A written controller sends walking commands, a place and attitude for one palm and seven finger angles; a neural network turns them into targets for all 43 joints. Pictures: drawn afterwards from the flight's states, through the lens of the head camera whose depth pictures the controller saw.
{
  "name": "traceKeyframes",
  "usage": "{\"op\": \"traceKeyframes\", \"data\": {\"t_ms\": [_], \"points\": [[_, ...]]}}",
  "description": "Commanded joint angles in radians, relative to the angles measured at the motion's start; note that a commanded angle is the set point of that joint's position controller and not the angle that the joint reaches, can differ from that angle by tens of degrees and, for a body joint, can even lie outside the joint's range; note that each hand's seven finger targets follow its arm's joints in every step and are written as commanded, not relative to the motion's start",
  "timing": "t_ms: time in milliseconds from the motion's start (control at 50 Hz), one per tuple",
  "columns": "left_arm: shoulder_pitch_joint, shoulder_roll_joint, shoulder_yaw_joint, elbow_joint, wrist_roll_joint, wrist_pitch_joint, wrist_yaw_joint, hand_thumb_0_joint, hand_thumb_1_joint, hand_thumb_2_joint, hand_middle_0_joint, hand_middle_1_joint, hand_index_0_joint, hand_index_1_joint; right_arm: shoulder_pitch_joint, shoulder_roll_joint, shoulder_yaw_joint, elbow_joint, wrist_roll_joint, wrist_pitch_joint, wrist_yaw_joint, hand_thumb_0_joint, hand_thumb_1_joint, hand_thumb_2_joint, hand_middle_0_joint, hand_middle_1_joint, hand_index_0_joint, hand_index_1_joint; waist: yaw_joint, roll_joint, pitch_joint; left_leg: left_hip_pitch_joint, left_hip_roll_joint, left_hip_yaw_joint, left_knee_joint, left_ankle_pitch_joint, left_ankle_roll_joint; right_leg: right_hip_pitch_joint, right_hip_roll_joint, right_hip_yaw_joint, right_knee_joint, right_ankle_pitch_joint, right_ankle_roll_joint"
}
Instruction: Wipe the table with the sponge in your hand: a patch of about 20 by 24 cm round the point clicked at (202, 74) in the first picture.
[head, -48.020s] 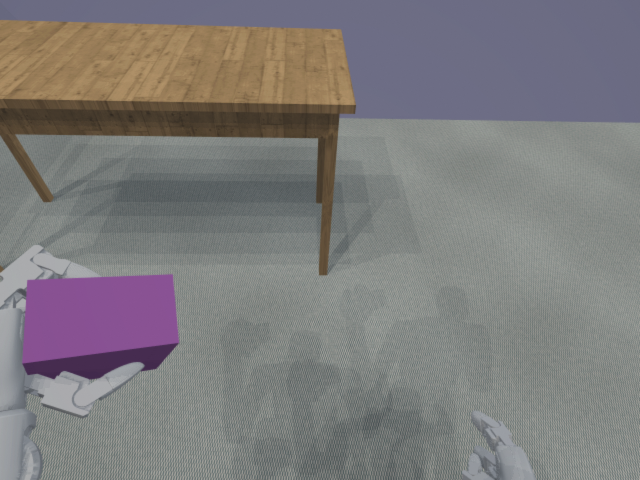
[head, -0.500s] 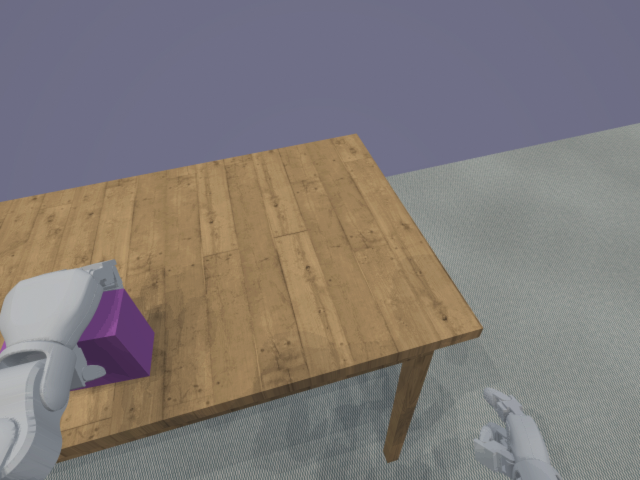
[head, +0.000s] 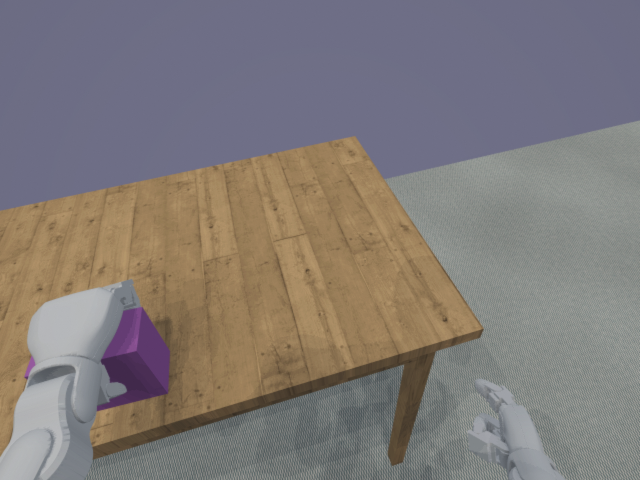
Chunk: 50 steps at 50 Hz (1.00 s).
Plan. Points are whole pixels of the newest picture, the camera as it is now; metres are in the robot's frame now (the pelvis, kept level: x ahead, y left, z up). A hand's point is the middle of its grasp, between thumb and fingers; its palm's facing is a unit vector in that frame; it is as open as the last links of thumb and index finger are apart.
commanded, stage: wipe forward along the first lane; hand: left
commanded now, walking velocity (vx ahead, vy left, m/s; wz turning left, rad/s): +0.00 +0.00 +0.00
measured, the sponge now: (113, 369) +0.21 +0.32 +0.02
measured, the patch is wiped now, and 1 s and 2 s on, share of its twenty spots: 0.15 0.20 0.45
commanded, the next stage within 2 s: slide across to the middle lane in 1.66 s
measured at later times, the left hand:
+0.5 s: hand (105, 323) +0.25 +0.33 +0.07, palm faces -0.07 -0.03 -1.00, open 10.3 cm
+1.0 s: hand (105, 287) +0.30 +0.36 +0.07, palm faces -0.11 +0.00 -0.99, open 10.3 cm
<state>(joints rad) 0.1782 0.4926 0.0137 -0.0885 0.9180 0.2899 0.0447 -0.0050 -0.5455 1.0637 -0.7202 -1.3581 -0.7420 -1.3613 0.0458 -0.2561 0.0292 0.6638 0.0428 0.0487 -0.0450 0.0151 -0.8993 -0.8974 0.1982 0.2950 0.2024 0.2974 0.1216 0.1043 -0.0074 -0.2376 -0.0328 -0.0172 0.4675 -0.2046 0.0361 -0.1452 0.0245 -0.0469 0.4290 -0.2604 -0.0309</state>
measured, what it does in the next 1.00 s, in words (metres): stands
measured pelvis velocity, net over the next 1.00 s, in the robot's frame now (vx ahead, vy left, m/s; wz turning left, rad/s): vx -0.01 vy -0.01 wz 0.00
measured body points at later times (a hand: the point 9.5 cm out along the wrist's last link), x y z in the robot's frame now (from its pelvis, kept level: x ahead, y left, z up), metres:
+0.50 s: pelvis +0.00 -0.02 +0.00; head +0.00 -0.05 +0.44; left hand +0.25 +0.32 +0.13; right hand +0.20 -0.26 -0.11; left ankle +0.03 +0.09 -0.74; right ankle -0.02 -0.10 -0.74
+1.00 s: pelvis -0.01 -0.01 -0.01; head +0.01 -0.04 +0.44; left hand +0.30 +0.35 +0.13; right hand +0.14 -0.27 -0.13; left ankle +0.03 +0.09 -0.74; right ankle -0.02 -0.10 -0.74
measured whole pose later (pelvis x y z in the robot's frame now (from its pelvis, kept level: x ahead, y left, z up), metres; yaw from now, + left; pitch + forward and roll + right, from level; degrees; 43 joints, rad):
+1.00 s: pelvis -0.01 -0.01 -0.01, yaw +0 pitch +5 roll -1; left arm -0.29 0.64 0.10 0.54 0.95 0.09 0.01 0.00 -0.59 1.09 -0.74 -1.34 -0.76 -1.35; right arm 0.18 -0.30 -0.01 0.70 0.08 0.09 -0.07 0.01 -0.90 -0.90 0.20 0.29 0.20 0.30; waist 0.05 0.10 -0.06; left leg -0.43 -0.01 -0.04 0.58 -0.23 0.02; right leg -0.33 0.05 -0.07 0.53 -0.28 -0.05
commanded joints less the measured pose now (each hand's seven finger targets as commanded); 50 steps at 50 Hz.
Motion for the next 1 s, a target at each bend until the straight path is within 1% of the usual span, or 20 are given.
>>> {"op": "traceKeyframes", "data": {"t_ms": [0, 20, 60, 80, 160, 200, 320, 360, 380, 460, 480, 520, 560, 580, 640, 760, 860, 900, 960, 980], "points": [[-0.103, 0.259, 0.156, -0.139, 0.023, 0.007, 0.014, 0.0, 0.1, 1.3, -1.2, -1.6, -1.2, -1.6, -0.177, -0.115, -0.043, -0.16, 0.002, -0.051, -0.009, 0.0, -0.9, -0.9, 0.2, 0.3, 0.2, 0.3, -0.002, -0.059, -0.167, 0.094, 0.009, -0.069, -0.039, 0.177, 0.01, -0.014, 0.004, 0.075, -0.065, 0.161, -0.04], [-0.096, 0.219, 0.122, -0.146, 0.017, 0.003, 0.008, 0.0, 0.1, 1.3, -1.2, -1.6, -1.2, -1.6, -0.18, -0.111, -0.042, -0.166, 0.002, -0.049, -0.008, 0.0, -0.9, -0.9, 0.2, 0.3, 0.2, 0.3, -0.008, -0.067, -0.167, 0.092, 0.006, -0.066, -0.037, 0.178, 0.011, -0.012, 0.0, 0.069, -0.064, 0.173, -0.036], [-0.114, 0.276, 0.169, -0.109, 0.02, 0.006, 0.005, 0.0, 0.1, 1.3, -1.2, -1.6, -1.2, -1.6, -0.194, -0.122, -0.039, -0.159, 0.004, -0.047, -0.015, 0.0, -0.9, -0.9, 0.2, 0.3, 0.2, 0.3, -0.003, -0.061, -0.149, 0.089, 0.0, -0.067, -0.033, 0.166, 0.013, -0.021, 0.009, 0.098, -0.07, 0.175, -0.045], [-0.159, 0.247, 0.136, -0.099, 0.022, 0.001, 0.003, 0.0, 0.1, 1.3, -1.2, -1.6, -1.2, -1.6, -0.176, -0.116, -0.038, -0.156, 0.007, -0.047, -0.017, 0.0, -0.9, -0.9, 0.2, 0.3, 0.2, 0.3, -0.023, -0.076, -0.149, 0.078, 0.001, -0.056, -0.026, 0.16, 0.015, -0.031, 0.002, 0.074, -0.066, 0.171, -0.035], [-0.206, 0.3, 0.171, -0.026, 0.031, -0.015, 0.0, 0.0, 0.1, 1.3, -1.2, -1.6, -1.2, -1.6, -0.179, -0.128, -0.041, -0.145, 0.009, -0.047, -0.029, 0.0, -0.9, -0.9, 0.2, 0.3, 0.2, 0.3, -0.016, -0.037, -0.111, 0.074, -0.006, -0.058, -0.025, 0.124, 0.016, -0.065, 0.01, 0.099, -0.08, 0.131, -0.044], [-0.223, 0.291, 0.16, 0.04, 0.027, -0.024, -0.005, 0.0, 0.1, 1.3, -1.2, -1.6, -1.2, -1.6, -0.144, -0.128, -0.045, -0.134, 0.012, -0.045, -0.034, 0.0, -0.9, -0.9, 0.2, 0.3, 0.2, 0.3, -0.028, -0.071, -0.104, 0.052, -0.006, -0.049, -0.017, 0.113, 0.016, -0.075, 0.003, 0.081, -0.078, 0.124, -0.034], [-0.275, 0.279, 0.138, 0.14, 0.026, -0.063, -0.022, 0.0, 0.1, 1.3, -1.2, -1.6, -1.2, -1.6, -0.117, -0.139, -0.053, -0.129, 0.014, -0.045, -0.038, 0.0, -0.9, -0.9, 0.2, 0.3, 0.2, 0.3, -0.04, -0.106, -0.151, 0.027, -0.016, -0.034, 0.011, 0.127, 0.02, -0.062, -0.003, 0.083, -0.057, 0.192, -0.026], [-0.268, 0.345, 0.197, 0.167, 0.031, -0.074, -0.02, 0.0, 0.1, 1.3, -1.2, -1.6, -1.2, -1.6, -0.122, -0.149, -0.057, -0.124, 0.014, -0.044, -0.037, 0.0, -0.9, -0.9, 0.2, 0.3, 0.2, 0.3, -0.027, -0.098, -0.166, 0.028, -0.019, -0.038, 0.025, 0.135, 0.022, -0.057, 0.003, 0.112, -0.051, 0.215, -0.035], [-0.27, 0.291, 0.152, 0.174, 0.021, -0.082, -0.023, 0.0, 0.1, 1.3, -1.2, -1.6, -1.2, -1.6, -0.107, -0.141, -0.058, -0.133, 0.015, -0.045, -0.037, 0.0, -0.9, -0.9, 0.2, 0.3, 0.2, 0.3, -0.037, -0.113, -0.181, 0.014, -0.018, -0.025, 0.031, 0.135, 0.025, -0.046, -0.007, 0.09, -0.041, 0.231, -0.024], [-0.295, 0.381, 0.227, 0.249, 0.018, -0.105, -0.023, 0.0, 0.1, 1.3, -1.2, -1.6, -1.2, -1.6, -0.095, -0.158, -0.064, -0.117, 0.019, -0.038, -0.037, 0.0, -0.9, -0.9, 0.2, 0.3, 0.2, 0.3, -0.033, -0.121, -0.151, -0.015, -0.021, -0.031, 0.046, 0.119, 0.024, -0.069, -0.002, 0.122, -0.041, 0.235, -0.028], [-0.325, 0.331, 0.177, 0.254, 0.02, -0.112, -0.024, 0.0, 0.1, 1.3, -1.2, -1.6, -1.2, -1.6, -0.079, -0.152, -0.064, -0.121, 0.018, -0.037, -0.038, 0.0, -0.9, -0.9, 0.2, 0.3, 0.2, 0.3, -0.049, -0.116, -0.146, -0.025, -0.021, -0.018, 0.047, 0.115, 0.026, -0.079, -0.007, 0.093, -0.035, 0.231, -0.02], [-0.353, 0.323, 0.164, 0.281, 0.024, -0.122, -0.022, 0.0, 0.1, 1.3, -1.2, -1.6, -1.2, -1.6, -0.064, -0.155, -0.068, -0.118, 0.021, -0.038, -0.036, 0.0, -0.9, -0.9, 0.2, 0.3, 0.2, 0.3, -0.054, -0.106, -0.13, -0.037, -0.02, -0.021, 0.045, 0.096, 0.025, -0.105, -0.006, 0.087, -0.039, 0.2, -0.019], [-0.341, 0.374, 0.211, 0.315, 0.029, -0.128, -0.017, 0.0, 0.1, 1.3, -1.2, -1.6, -1.2, -1.6, -0.071, -0.16, -0.071, -0.116, 0.023, -0.038, -0.036, 0.0, -0.9, -0.9, 0.2, 0.3, 0.2, 0.3, -0.039, -0.103, -0.138, -0.042, -0.024, -0.028, 0.053, 0.096, 0.026, -0.103, -0.001, 0.115, -0.038, 0.197, -0.029], [-0.355, 0.336, 0.172, 0.337, 0.03, -0.128, -0.018, 0.0, 0.1, 1.3, -1.2, -1.6, -1.2, -1.6, -0.051, -0.159, -0.072, -0.114, 0.022, -0.035, -0.038, 0.0, -0.9, -0.9, 0.2, 0.3, 0.2, 0.3, -0.052, -0.123, -0.142, -0.053, -0.021, -0.016, 0.056, 0.083, 0.029, -0.107, -0.005, 0.093, -0.036, 0.18, -0.019], [-0.45, 0.329, 0.141, 0.391, 0.034, -0.136, -0.018, 0.0, 0.1, 1.3, -1.2, -1.6, -1.2, -1.6, -0.033, -0.166, -0.075, -0.105, 0.029, -0.031, -0.038, 0.0, -0.9, -0.9, 0.2, 0.3, 0.2, 0.3, -0.074, -0.135, -0.112, -0.075, -0.018, -0.018, 0.049, 0.027, 0.028, -0.162, -0.003, 0.088, -0.051, 0.099, -0.014], [-0.555, 0.405, 0.181, 0.485, 0.048, -0.16, -0.013, 0.0, 0.1, 1.3, -1.2, -1.6, -1.2, -1.6, -0.007, -0.175, -0.076, -0.098, 0.036, -0.028, -0.042, 0.0, -0.9, -0.9, 0.2, 0.3, 0.2, 0.3, -0.073, -0.129, -0.167, -0.1, -0.017, -0.022, 0.054, 0.002, 0.03, -0.157, 0.001, 0.097, -0.037, 0.064, -0.02], [-0.604, 0.401, 0.162, 0.539, 0.053, -0.175, -0.02, 0.0, 0.1, 1.3, -1.2, -1.6, -1.2, -1.6, 0.008, -0.175, -0.076, -0.103, 0.039, -0.016, -0.039, 0.0, -0.9, -0.9, 0.2, 0.3, 0.2, 0.3, -0.074, -0.108, -0.189, -0.111, -0.015, -0.024, 0.057, 0.007, 0.031, -0.161, 0.001, 0.087, -0.026, 0.076, -0.022], [-0.642, 0.365, 0.119, 0.562, 0.056, -0.179, -0.019, 0.0, 0.1, 1.3, -1.2, -1.6, -1.2, -1.6, 0.031, -0.175, -0.079, -0.098, 0.04, -0.01, -0.036, 0.0, -0.9, -0.9, 0.2, 0.3, 0.2, 0.3, -0.09, -0.111, -0.182, -0.11, -0.013, -0.02, 0.058, -0.009, 0.032, -0.182, 0.001, 0.071, -0.028, 0.054, -0.016], [-0.662, 0.419, 0.165, 0.595, 0.058, -0.19, -0.019, 0.0, 0.1, 1.3, -1.2, -1.6, -1.2, -1.6, 0.031, -0.178, -0.077, -0.1, 0.041, -0.005, -0.036, 0.0, -0.9, -0.9, 0.2, 0.3, 0.2, 0.3, -0.081, -0.123, -0.183, -0.122, -0.009, -0.03, 0.054, -0.002, 0.033, -0.18, 0.005, 0.074, -0.025, 0.06, -0.023], [-0.675, 0.39, 0.134, 0.605, 0.061, -0.195, -0.018, 0.0, 0.1, 1.3, -1.2, -1.6, -1.2, -1.6, 0.048, -0.18, -0.08, -0.098, 0.039, -0.003, -0.035, 0.0, -0.9, -0.9, 0.2, 0.3, 0.2, 0.3, -0.09, -0.12, -0.185, -0.121, -0.01, -0.023, 0.058, 0.0, 0.034, -0.183, 0.005, 0.063, -0.02, 0.066, -0.02]]}}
